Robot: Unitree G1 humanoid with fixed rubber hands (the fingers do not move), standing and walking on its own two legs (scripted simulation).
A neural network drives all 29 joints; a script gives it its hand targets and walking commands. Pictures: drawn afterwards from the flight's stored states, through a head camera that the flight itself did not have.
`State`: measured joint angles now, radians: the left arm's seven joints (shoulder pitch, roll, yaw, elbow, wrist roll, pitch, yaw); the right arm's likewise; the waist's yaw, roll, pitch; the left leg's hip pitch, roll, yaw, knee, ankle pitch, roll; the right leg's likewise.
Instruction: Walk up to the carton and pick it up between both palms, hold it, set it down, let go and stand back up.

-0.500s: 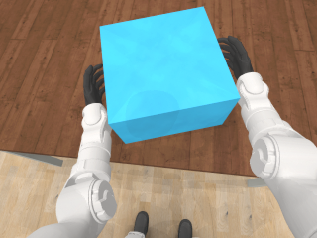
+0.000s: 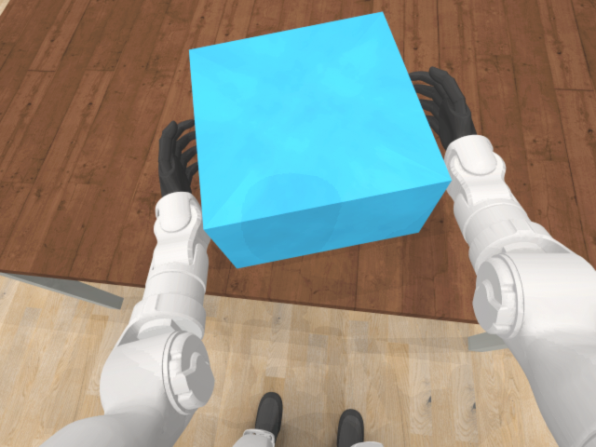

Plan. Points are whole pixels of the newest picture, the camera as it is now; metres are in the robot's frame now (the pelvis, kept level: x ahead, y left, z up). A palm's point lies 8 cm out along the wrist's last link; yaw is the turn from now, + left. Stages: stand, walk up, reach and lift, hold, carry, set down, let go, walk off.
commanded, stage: set down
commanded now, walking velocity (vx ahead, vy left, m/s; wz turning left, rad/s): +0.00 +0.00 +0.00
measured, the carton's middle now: (307, 144) +0.51 +0.06 +0.01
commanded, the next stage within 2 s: none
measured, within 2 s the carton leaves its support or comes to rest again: rests again in 0.48 s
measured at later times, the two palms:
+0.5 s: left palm (175, 203) +0.39 +0.22 +0.03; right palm (462, 144) +0.48 -0.14 +0.05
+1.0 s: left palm (176, 209) +0.39 +0.21 +0.03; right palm (471, 151) +0.47 -0.15 +0.06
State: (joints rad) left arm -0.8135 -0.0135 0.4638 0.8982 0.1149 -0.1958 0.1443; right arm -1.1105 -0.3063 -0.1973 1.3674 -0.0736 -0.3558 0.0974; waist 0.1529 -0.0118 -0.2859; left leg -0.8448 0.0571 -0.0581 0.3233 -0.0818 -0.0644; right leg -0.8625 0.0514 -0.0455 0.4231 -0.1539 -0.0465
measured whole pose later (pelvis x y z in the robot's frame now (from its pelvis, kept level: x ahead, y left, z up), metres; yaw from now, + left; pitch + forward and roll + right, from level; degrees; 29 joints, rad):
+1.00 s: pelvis -0.03 +0.01 +0.00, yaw -1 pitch +31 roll +0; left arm -0.79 0.02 0.24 0.90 -0.01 -0.08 0.22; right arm -1.06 -0.40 0.04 1.26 0.27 -0.13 0.16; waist 0.15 -0.01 -0.27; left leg -0.87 0.06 -0.06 0.41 -0.09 -0.07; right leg -0.85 0.05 -0.05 0.44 -0.13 -0.06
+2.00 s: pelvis -0.05 +0.01 +0.00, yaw -1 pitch +30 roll -1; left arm -0.46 0.06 0.10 0.51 -0.09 -0.01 0.22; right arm -0.75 -0.59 0.15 1.06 0.49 -0.25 0.25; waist 0.15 -0.01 -0.24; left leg -0.88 0.06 -0.06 0.44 -0.08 -0.07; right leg -0.86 0.06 -0.05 0.46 -0.11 -0.06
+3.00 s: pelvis -0.03 +0.01 +0.01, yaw -1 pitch +14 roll +0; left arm 0.10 0.05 -0.01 0.10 -0.10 0.04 0.26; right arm -0.17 -0.62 0.06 0.85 0.55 -0.38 0.36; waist 0.14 -0.01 -0.13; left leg -0.56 0.06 -0.06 0.46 -0.16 -0.07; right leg -0.53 0.06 -0.05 0.47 -0.19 -0.06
